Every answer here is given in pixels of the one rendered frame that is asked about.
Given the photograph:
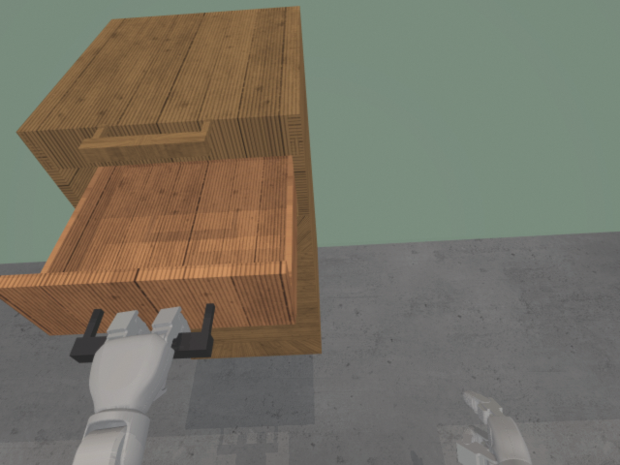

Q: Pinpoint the handle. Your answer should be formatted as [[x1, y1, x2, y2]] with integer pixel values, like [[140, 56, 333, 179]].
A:
[[70, 303, 215, 363], [78, 131, 211, 163]]

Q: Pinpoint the left robot forearm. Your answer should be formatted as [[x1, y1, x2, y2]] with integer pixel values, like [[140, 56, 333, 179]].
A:
[[72, 408, 150, 465]]

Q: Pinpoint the drawer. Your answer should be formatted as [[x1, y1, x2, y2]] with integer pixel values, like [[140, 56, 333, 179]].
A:
[[0, 155, 297, 335]]

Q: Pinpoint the left robot hand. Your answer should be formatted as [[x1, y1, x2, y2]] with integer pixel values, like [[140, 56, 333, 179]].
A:
[[89, 306, 191, 414]]

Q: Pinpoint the right robot hand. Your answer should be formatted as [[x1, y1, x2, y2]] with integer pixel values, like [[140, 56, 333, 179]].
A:
[[456, 390, 532, 465]]

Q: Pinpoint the cabinet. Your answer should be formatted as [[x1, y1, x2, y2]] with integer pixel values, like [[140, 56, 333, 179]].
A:
[[16, 6, 322, 359]]

